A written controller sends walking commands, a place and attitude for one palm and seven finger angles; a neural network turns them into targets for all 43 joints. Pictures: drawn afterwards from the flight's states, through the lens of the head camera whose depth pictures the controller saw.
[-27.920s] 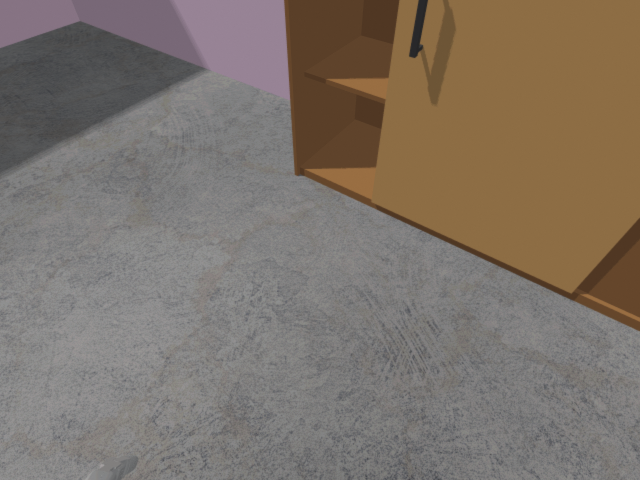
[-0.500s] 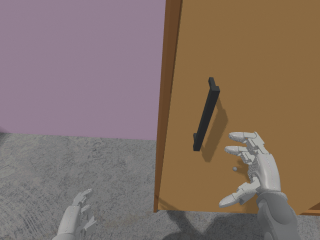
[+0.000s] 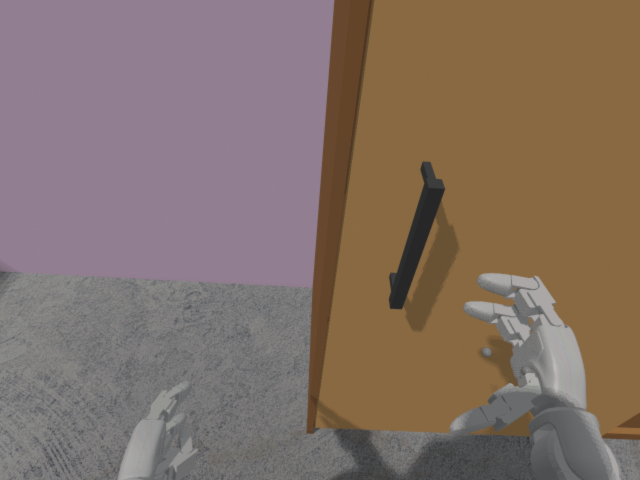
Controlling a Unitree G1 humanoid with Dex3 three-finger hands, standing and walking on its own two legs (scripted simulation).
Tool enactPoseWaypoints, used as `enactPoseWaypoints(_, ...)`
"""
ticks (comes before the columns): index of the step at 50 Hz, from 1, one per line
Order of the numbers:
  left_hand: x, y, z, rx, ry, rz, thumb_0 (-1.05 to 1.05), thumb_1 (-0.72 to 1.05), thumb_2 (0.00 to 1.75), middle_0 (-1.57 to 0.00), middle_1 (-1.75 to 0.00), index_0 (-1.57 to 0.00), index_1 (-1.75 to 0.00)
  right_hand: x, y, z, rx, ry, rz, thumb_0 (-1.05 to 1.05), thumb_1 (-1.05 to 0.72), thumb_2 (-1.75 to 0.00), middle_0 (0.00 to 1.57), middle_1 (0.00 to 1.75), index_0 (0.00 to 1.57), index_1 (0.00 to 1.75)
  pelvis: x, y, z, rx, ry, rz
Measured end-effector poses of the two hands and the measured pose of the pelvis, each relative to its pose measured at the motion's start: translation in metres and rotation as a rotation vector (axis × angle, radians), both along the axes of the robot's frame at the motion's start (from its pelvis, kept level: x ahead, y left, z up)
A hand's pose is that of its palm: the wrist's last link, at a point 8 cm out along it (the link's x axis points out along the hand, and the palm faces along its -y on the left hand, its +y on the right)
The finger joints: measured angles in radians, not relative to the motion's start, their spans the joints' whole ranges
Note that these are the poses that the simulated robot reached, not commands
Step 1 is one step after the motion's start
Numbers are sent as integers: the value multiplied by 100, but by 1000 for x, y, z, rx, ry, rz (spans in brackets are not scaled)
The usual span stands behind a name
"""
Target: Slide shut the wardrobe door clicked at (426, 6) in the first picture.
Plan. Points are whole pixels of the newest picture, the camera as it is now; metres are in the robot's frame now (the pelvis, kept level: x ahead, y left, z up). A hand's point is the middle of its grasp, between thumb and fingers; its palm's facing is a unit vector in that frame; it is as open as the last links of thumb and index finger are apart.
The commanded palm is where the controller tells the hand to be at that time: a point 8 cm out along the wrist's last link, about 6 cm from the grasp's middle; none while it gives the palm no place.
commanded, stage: draw the hand back to the body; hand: right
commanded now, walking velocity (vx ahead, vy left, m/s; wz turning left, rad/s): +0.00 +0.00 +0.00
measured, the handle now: (410, 242) +0.41 -0.11 +0.10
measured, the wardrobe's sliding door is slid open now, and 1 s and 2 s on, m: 0.00 0.00 0.00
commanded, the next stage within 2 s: step back with the hand held close in 1.36 s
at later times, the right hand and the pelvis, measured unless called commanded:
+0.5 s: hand (571, 370) +0.21 -0.23 +0.14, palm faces +0.30 +0.91 -0.29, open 13.5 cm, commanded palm +0.17 -0.27 +0.16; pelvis +0.01 -0.01 +0.01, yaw +0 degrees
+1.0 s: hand out of the picture +0.20 -0.28 +0.18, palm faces +0.46 +0.81 -0.37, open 8.6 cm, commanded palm +0.15 -0.31 +0.20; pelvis +0.01 -0.02 +0.02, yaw +1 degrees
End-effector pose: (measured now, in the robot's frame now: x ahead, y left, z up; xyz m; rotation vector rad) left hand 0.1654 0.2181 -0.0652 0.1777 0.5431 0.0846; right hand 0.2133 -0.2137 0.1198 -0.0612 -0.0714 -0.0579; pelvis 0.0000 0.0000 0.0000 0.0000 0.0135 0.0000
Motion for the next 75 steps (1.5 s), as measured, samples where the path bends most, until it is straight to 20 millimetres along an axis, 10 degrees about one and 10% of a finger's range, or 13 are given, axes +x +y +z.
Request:
enactPoseWaypoints(17,25,-1,15,33,-73,-24,1,91,90,-20,-30,-20,-30,-27,-39,25,-96,-6,-89,-1,48,-23,25,112,25,111,9,-3,4,9,-25,-9)
enactPoseWaypoints(40,17,-27,14,21,34,-24,1,91,90,-20,-30,-21,-30,-48,-87,62,-318,-90,-353,0,-26,-59,23,68,23,67,8,-17,17,3,-96,18)
enactPoseWaypoints(56,14,-11,14,35,53,-1,1,91,90,-20,-30,-20,-30,-62,-102,79,-360,-125,-435,1,-79,-84,21,37,21,36,6,-13,20,4,-108,20)
enactPoseWaypoints(75,16,-7,17,38,42,6,1,91,90,-20,-30,-20,-30,-61,-94,78,-352,-120,-413,2,-89,-89,21,31,21,30,6,-8,21,5,-115,22)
